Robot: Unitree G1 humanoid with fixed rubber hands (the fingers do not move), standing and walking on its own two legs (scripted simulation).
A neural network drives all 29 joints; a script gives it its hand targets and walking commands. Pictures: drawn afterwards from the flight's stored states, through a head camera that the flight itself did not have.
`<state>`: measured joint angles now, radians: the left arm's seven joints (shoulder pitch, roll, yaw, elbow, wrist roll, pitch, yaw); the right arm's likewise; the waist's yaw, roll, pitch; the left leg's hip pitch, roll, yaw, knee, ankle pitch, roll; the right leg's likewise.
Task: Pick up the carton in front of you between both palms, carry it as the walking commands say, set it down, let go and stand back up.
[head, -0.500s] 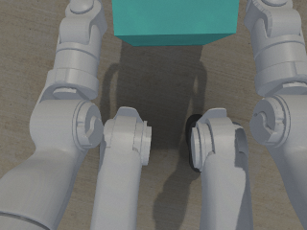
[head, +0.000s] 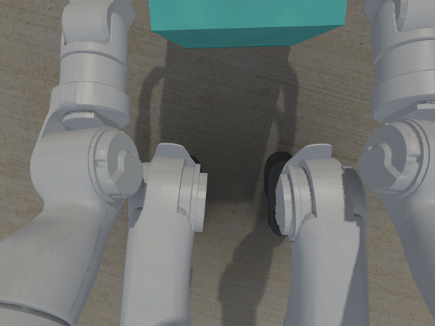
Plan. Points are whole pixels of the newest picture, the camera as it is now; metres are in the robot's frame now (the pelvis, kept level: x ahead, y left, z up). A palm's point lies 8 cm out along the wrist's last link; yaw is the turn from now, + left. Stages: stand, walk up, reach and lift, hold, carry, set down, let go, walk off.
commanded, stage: set down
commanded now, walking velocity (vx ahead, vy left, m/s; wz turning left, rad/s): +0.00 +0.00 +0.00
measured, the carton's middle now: out of the picture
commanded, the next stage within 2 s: let go in 1.46 s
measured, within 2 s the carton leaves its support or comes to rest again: neither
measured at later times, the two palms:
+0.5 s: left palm out of the picture +0.57 +0.18 -0.16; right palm out of the picture +0.58 -0.20 -0.16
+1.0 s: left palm out of the picture +0.57 +0.18 +0.01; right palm out of the picture +0.58 -0.21 +0.01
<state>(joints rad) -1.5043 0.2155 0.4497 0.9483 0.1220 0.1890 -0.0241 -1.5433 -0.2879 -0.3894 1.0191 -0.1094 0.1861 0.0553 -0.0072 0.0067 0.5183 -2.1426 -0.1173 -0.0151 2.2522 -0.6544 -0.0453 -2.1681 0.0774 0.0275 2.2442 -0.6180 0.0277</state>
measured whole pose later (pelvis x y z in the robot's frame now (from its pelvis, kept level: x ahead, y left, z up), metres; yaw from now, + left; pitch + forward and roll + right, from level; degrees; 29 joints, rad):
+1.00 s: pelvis +0.01 +0.00 +0.12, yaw +0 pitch +46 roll +1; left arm -1.39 0.32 0.24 0.93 -0.10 0.21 0.11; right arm -1.42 -0.39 -0.23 0.98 0.08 0.20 -0.06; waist 0.01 0.00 0.09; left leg -2.07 -0.05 -0.01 1.79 -0.53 -0.01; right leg -2.09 0.05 0.02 1.79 -0.51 0.00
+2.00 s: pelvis +0.09 +0.00 +0.36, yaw +0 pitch +32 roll +0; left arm -0.42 0.19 0.20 0.63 0.05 0.06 -0.04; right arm -0.44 -0.20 -0.20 0.65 -0.06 0.06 0.04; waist 0.00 0.00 -0.08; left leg -1.02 -0.04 -0.05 0.75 -0.29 0.00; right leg -1.03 0.04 0.05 0.75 -0.28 -0.01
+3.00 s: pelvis +0.14 +0.00 +0.40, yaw -2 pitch +2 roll +0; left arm 0.29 0.26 0.03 0.63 0.04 -0.04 0.00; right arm 0.27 -0.26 -0.04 0.63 -0.05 -0.03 -0.01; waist 0.00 0.01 -0.03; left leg -0.21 0.00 -0.01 0.51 -0.34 0.00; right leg -0.23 0.05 0.06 0.51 -0.31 -0.01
